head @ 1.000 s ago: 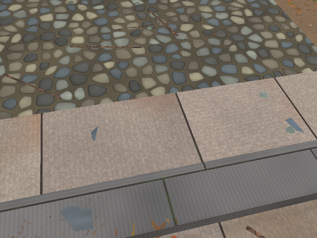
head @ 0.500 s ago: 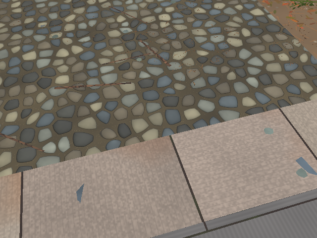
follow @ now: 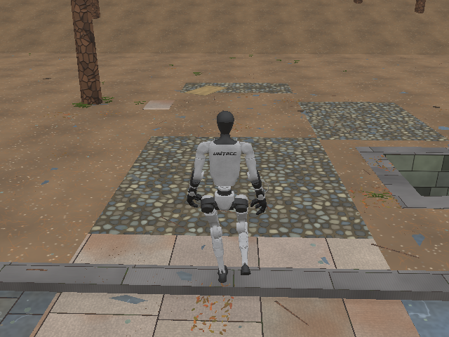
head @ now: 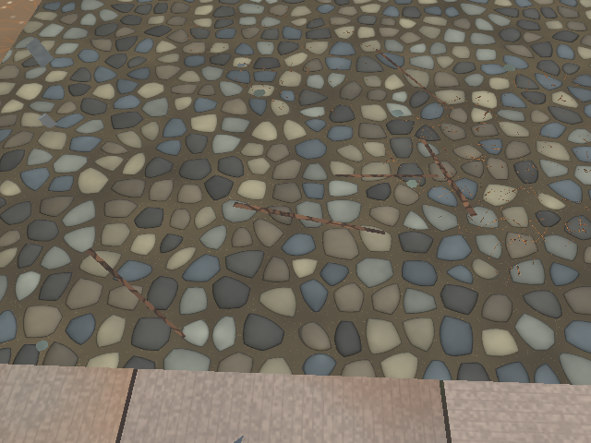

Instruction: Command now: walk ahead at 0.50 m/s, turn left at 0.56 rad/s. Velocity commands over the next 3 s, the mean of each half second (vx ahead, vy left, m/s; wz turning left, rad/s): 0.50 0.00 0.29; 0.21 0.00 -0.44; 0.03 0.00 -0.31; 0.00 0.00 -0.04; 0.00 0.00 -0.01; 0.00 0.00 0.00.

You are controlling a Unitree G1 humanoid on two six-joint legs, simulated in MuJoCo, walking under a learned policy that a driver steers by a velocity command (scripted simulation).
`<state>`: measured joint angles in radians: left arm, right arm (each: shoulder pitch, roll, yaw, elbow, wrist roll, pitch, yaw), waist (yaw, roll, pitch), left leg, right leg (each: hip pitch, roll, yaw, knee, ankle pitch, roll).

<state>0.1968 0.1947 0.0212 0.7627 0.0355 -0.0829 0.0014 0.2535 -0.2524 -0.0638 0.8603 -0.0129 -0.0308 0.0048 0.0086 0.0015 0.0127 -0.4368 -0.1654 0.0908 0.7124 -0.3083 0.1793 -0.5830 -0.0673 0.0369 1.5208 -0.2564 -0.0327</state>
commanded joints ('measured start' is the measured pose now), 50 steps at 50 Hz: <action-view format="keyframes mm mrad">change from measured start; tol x32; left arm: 1 111 71 9 -64 19 41 5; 15 -329 98 -14 -209 -2 42 -38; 22 314 318 68 -28 14 9 12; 50 243 230 88 -50 -2 103 23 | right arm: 1 -15 -70 -18 -61 11 -46 -3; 23 331 -113 -1 -69 0 -60 -25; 50 15 -120 27 -241 11 5 -55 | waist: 1 64 -43 -9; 50 2 81 -176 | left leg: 1 69 221 -360 -392 350 92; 20 556 276 -286 -110 1234 -107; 23 -84 20 -164 691 -173 -157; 45 30 111 -174 -192 113 -168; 48 546 627 -608 -274 986 83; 50 425 569 -555 -304 817 126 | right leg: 1 -127 -54 10 -113 -3 16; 15 -198 48 -105 -882 284 14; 20 320 141 -112 -1048 187 -101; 22 896 -241 400 -986 302 -300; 25 607 -223 524 -1249 87 -334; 34 352 4 152 -1196 968 -184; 46 401 44 392 -925 616 -68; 48 131 273 110 -498 -452 9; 50 54 179 54 -300 -381 32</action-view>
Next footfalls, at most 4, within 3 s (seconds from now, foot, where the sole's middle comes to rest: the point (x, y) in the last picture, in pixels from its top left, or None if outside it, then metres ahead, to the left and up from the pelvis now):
0.42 right None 0.44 -0.05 -0.74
0.94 left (272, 379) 0.62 0.10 -0.74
1.34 right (356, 441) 0.48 -0.08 -0.74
1.62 left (261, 414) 0.54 0.12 -0.74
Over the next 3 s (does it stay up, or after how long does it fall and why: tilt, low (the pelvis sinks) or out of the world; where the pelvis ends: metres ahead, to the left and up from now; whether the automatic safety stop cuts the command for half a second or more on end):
stays up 0.47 0.03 0.04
